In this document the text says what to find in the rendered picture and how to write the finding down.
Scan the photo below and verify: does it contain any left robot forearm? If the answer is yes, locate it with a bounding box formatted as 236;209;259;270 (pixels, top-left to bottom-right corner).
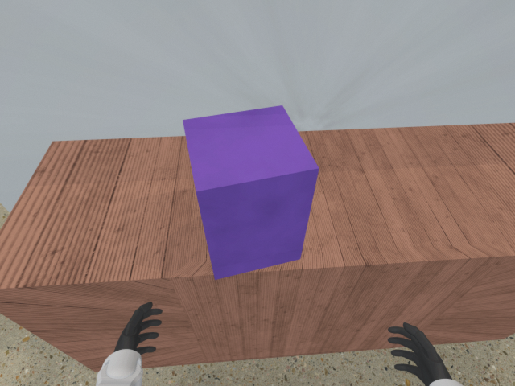
96;349;143;386

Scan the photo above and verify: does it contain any left robot hand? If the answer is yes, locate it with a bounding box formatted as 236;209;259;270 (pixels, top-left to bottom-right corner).
114;302;163;355

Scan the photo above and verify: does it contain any right robot hand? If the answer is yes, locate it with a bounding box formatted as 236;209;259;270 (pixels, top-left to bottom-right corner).
388;322;452;386

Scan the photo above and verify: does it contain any carton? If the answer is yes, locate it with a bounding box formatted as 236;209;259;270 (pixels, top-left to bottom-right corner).
183;105;319;280

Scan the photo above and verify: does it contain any pedestal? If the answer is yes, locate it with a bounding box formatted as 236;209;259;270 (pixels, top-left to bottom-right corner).
0;123;515;372

